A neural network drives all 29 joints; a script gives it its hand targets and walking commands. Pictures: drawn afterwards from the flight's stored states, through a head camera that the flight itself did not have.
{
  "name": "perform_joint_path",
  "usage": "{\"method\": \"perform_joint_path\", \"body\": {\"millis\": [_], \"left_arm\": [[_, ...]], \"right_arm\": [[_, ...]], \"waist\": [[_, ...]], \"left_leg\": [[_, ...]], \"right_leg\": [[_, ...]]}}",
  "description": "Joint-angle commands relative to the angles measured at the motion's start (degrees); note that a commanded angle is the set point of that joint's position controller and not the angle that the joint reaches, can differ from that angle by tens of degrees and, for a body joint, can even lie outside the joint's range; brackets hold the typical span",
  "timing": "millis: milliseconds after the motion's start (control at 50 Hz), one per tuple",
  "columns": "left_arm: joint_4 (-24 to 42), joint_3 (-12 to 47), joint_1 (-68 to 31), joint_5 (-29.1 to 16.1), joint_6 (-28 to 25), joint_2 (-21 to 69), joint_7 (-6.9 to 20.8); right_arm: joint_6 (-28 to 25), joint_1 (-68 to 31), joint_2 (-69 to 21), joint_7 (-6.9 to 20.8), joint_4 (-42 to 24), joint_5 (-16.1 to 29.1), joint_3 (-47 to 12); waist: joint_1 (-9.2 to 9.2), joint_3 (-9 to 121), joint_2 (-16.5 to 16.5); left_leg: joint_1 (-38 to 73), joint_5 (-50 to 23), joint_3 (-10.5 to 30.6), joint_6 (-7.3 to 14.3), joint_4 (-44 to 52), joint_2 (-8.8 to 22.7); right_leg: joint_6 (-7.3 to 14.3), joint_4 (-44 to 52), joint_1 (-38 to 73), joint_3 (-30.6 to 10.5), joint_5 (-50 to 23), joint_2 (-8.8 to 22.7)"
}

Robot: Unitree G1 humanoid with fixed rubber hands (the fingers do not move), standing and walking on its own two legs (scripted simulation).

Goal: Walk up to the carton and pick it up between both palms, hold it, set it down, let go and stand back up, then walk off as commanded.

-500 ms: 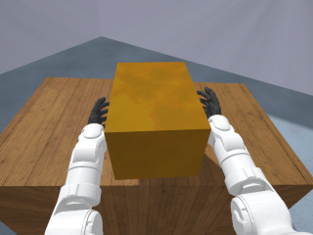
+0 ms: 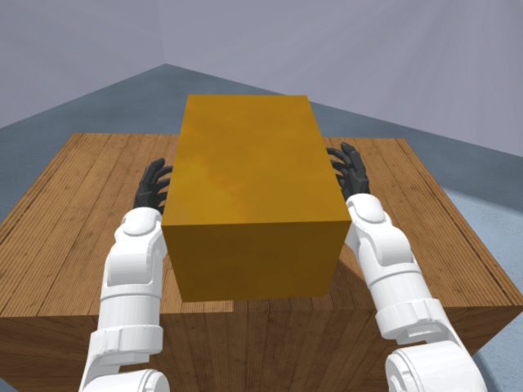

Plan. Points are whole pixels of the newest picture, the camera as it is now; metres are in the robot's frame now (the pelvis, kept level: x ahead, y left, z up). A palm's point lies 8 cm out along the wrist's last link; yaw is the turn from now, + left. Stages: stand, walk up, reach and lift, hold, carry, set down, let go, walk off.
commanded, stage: reach and lift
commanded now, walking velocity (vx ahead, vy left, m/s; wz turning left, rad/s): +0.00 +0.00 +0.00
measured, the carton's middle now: (251, 187) +0.42 +0.00 +0.14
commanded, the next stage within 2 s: hold in 0.24 s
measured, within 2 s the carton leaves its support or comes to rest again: neither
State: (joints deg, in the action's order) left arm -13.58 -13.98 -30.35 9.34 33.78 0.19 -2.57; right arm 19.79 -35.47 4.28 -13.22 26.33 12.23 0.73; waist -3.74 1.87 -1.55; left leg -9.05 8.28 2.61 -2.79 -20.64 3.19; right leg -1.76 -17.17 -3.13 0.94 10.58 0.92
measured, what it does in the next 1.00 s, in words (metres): stands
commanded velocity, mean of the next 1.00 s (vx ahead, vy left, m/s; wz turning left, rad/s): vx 0.00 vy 0.00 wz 0.00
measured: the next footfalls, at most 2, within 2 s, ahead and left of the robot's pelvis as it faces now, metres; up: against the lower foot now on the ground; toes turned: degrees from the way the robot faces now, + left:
none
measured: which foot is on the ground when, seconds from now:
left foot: down 0.00-1.00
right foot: down 0.00-1.00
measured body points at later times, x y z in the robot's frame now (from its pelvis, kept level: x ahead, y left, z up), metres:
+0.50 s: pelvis -0.01 +0.00 +0.00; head -0.05 +0.03 +0.45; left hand +0.38 +0.16 +0.17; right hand +0.38 -0.15 +0.19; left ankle +0.04 +0.15 -0.75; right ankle -0.01 -0.14 -0.75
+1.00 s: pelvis -0.02 +0.00 +0.00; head -0.07 +0.03 +0.45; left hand +0.36 +0.16 +0.18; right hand +0.36 -0.15 +0.20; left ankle +0.04 +0.15 -0.75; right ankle -0.01 -0.14 -0.75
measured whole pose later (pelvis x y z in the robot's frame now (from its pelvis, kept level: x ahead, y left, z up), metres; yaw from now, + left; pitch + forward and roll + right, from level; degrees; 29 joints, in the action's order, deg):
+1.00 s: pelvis -0.02 +0.00 +0.00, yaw +0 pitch -5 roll -1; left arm -13.0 -15.5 -34.6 11.6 40.5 -0.6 -1.4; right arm 23.3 -40.9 3.5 -12.2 30.0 11.7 3.2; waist -4.4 3.0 -2.8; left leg -8.7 6.5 2.4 -2.7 -19.7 3.0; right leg -1.7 -18.0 -3.7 0.6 9.7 1.1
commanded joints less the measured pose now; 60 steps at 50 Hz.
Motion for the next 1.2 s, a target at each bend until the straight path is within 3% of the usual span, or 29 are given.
{"method": "perform_joint_path", "body": {"millis": [0,40,60,80,100,120,160,200,220,240,260,340,360,380,420,480,520,580,620,640,700,860,940,980,1020,1040,1080,1160,1180], "left_arm": [[10.51,30.42,-48.07,-7.29,-5.1,33.74,8.59],[13.32,32.82,-49.6,-9.44,-5.79,35.04,8.02],[10.4,30.6,-49.33,-7.49,-5.2,34.25,8.35],[16.26,33.49,-49.67,-9.0,-5.71,35.76,7.86],[14.11,31.72,-51.0,-8.13,-5.29,34.81,7.84],[13.85,31.51,-49.92,-8.2,-5.29,33.98,8.03],[7.71,28.73,-51.92,-6.82,-4.92,32.93,8.47],[12.02,30.12,-49.05,-7.59,-4.84,33.47,8.5],[8.72,28.99,-48.41,-7.06,-4.48,33.6,9.06],[9.49,29.22,-49.29,-6.45,-4.55,34.45,8.84],[6.79,28.1,-49.73,-5.76,-4.43,33.63,8.78],[14.64,32.47,-53.63,-8.99,-5.13,34.92,8.33],[13.59,32.2,-53.63,-8.4,-5.09,33.93,8.1],[12.3,30.36,-53.71,-8.28,-5.15,34.46,7.88],[12.91,30.18,-51.93,-7.42,-4.1,33.52,8.28],[12.82,30.94,-49.7,-8.06,-3.3,34.24,8.63],[16.71,31.73,-48.82,-7.65,-2.81,34.08,8.56],[13.36,30.11,-47.18,-6.28,-1.14,33.47,9.43],[21.55,32.7,-49.87,-8.68,-1.99,33.55,9.17],[20.88,33.04,-49.16,-9.16,-1.69,33.24,8.94],[18.61,32.25,-48.86,-7.96,-0.64,32.35,8.64],[11.23,28.22,-51.84,-4.98,1.16,32.48,9.74],[16.74,30.96,-55.19,-8.09,-0.82,34.22,8.77],[12.35,29.99,-53.79,-7.13,-0.36,33.35,8.48],[10.89,29.17,-52.41,-7.01,-0.71,33.0,9.21],[11.01,29.91,-53.12,-7.23,-1.22,33.09,9.27],[12.84,30.4,-51.05,-7.68,-0.74,34.5,9.25],[13.01,28.58,-50.19,-6.09,-0.56,33.43,9.35],[14.1,30.06,-47.56,-6.22,-0.26,34.67,9.52]], "right_arm": [[-3.67,-46.32,-36.44,7.74,-15.8,3.34,-22.48],[-4.18,-47.43,-38.86,8.07,-20.6,3.81,-24.94],[-3.8,-46.71,-37.15,8.03,-15.77,3.02,-22.44],[-4.39,-46.22,-38.46,8.12,-19.63,4.97,-25.61],[-3.34,-46.47,-38.42,7.82,-16.14,5.46,-23.85],[-3.55,-46.22,-38.35,7.53,-17.11,4.9,-24.64],[-2.99,-47.42,-37.55,8.0,-10.95,2.18,-19.6],[-3.25,-46.15,-38.52,7.84,-14.32,3.37,-22.91],[-3.17,-47.84,-38.65,7.4,-13.73,3.39,-22.38],[-3.25,-48.93,-38.19,7.56,-13.45,4.81,-21.8],[-2.95,-47.9,-37.05,7.8,-11.09,3.62,-20.71],[-3.58,-48.95,-39.46,7.44,-16.56,4.79,-23.91],[-3.03,-48.12,-38.97,7.49,-15.32,4.57,-23.26],[-3.19,-49.86,-39.4,7.67,-15.57,5.05,-23.12],[-2.0,-45.65,-38.72,7.65,-12.63,4.6,-22.69],[-2.46,-49.49,-38.88,7.05,-18.56,5.83,-24.21],[-1.75,-45.91,-38.78,6.5,-18.57,6.96,-25.2],[-0.23,-45.47,-37.66,6.22,-16.84,6.29,-24.39],[-0.72,-44.82,-38.62,6.19,-21.7,7.82,-26.42],[-0.33,-44.73,-38.95,5.86,-23.56,7.41,-26.44],[0.13,-47.69,-37.61,6.12,-22.96,7.8,-26.26],[0.76,-49.86,-36.79,8.11,-12.4,4.77,-19.83],[-0.69,-51.08,-38.24,8.26,-14.82,5.7,-20.74],[-0.94,-51.54,-37.96,8.33,-14.63,5.11,-21.18],[-0.78,-52.11,-38.04,8.07,-14.32,3.84,-20.93],[-1.04,-50.94,-37.65,8.04,-13.85,3.42,-20.51],[-1.22,-51.19,-38.49,7.68,-16.93,6.11,-22.31],[-0.46,-49.33,-38.65,7.26,-15.61,6.07,-22.4],[-0.83,-49.12,-37.4,7.3,-19.09,7.43,-23.2]], "waist": [[-0.05,26.79,3.62],[-0.16,32.57,1.88],[-0.43,28.15,3.7],[-0.14,34.53,4.81],[-0.5,31.39,5.74],[-0.28,33.03,3.38],[-0.77,24.53,4.16],[-0.06,30.38,3.13],[-0.5,30.06,1.99],[-0.64,29.53,5.39],[-0.49,26.84,4.84],[-1.45,33.41,5.65],[-1.68,32.08,6.0],[-0.02,31.13,4.8],[-1.13,26.51,4.8],[-0.64,31.16,2.42],[-1.67,31.08,4.88],[-1.88,24.78,3.33],[-2.31,31.54,3.75],[-2.45,32.08,3.82],[-0.74,28.47,4.16],[-0.84,19.85,4.82],[-2.01,29.1,6.02],[-0.6,27.86,5.37],[-0.91,27.97,2.77],[-1.71,28.09,3.97],[-1.33,29.95,4.31],[-0.74,27.63,3.76],[-1.55,28.57,4.79]], "left_leg": [[15.86,-12.09,-2.64,0.68,0.86,-5.77],[17.27,-14.23,-2.67,0.82,-0.05,-5.86],[16.43,-13.57,-2.95,0.86,0.43,-6.08],[18.64,-18.43,-2.95,0.04,-1.23,-6.35],[17.99,-16.91,-2.29,0.29,-0.76,-6.28],[18.44,-16.42,-2.78,0.95,-0.79,-6.06],[13.94,-7.59,-3.2,1.31,1.21,-6.32],[15.78,-13.95,-3.29,1.16,0.24,-6.07],[15.61,-13.33,-3.11,1.38,0.41,-6.4],[15.34,-13.98,-3.25,0.88,0.37,-6.6],[15.42,-11.44,-3.36,0.81,1.28,-6.47],[18.4,-17.16,-2.93,0.21,-1.01,-6.37],[17.23,-14.44,-3.05,0.47,-0.41,-6.79],[16.53,-13.89,-2.85,0.64,0.08,-6.15],[15.42,-12.26,-3.13,0.79,0.74,-6.5],[16.05,-15.52,-3.14,1.02,-0.07,-6.55],[17.15,-18.46,-2.72,0.45,-0.69,-6.86],[14.85,-13.77,-3.26,0.96,0.85,-6.83],[17.57,-18.19,-2.86,0.72,-0.67,-6.65],[17.48,-17.97,-2.62,0.73,-1.05,-6.63],[15.82,-14.17,-3.09,0.89,0.21,-6.68],[12.48,0.96,-3.99,1.62,4.52,-5.89],[16.18,-8.04,-3.86,0.53,1.94,-5.84],[16.01,-6.19,-3.88,1.27,2.26,-5.57],[14.16,-4.96,-4.22,1.83,2.88,-6.19],[13.91,-3.81,-3.98,1.87,2.78,-6.29],[15.83,-9.44,-4.05,1.1,1.3,-6.24],[15.51,-9.42,-3.8,1.84,1.83,-6.15],[16.98,-13.87,-3.55,1.07,0.83,-6.36]], "right_leg": [[-1.17,2.59,-2.6,2.33,-10.28,-5.43],[-1.33,1.63,-1.79,2.65,-13.86,-5.64],[-1.07,2.12,-2.73,2.72,-12.4,-5.42],[-1.52,0.92,-0.31,3.05,-16.66,-5.79],[-1.32,1.66,-1.26,2.37,-14.73,-5.39],[-1.4,1.68,-1.05,2.3,-15.34,-5.56],[-1.28,2.85,-3.83,2.59,-6.54,-4.91],[-1.35,1.5,0.36,2.69,-13.82,-5.41],[-1.58,1.59,0.92,2.36,-14.32,-5.13],[-1.24,1.86,0.01,2.09,-14.3,-5.11],[-1.18,2.31,-0.92,2.55,-11.36,-5.09],[-0.99,1.22,-0.32,2.68,-15.5,-5.54],[-1.1,1.75,-0.43,2.89,-13.61,-5.35],[-1.37,1.48,-1.79,2.76,-11.7,-5.52],[-1.31,2.21,-1.36,2.81,-11.14,-5.29],[-1.72,1.66,1.91,2.4,-15.94,-5.55],[-1.47,0.87,3.22,2.21,-19.37,-5.46],[-1.55,2.4,1.84,2.46,-13.87,-5.39],[-1.41,1.17,2.99,2.32,-18.21,-5.89],[-1.55,1.2,2.95,1.94,-19.23,-5.54],[-1.95,1.82,0.95,2.24,-15.4,-5.57],[-0.83,4.1,-4.87,2.85,1.81,-4.72],[-0.6,2.76,-2.22,2.94,-5.71,-5.26],[-0.62,2.86,-3.96,2.97,-4.33,-5.15],[-1.15,3.47,-1.59,3.06,-3.72,-5.0],[-1.08,3.1,-2.38,2.88,-4.02,-4.68],[-0.8,2.45,-0.17,2.62,-8.42,-5.49],[-0.93,2.84,-0.1,2.42,-9.0,-5.13],[-1.09,2.41,0.96,2.9,-12.89,-5.6]]}}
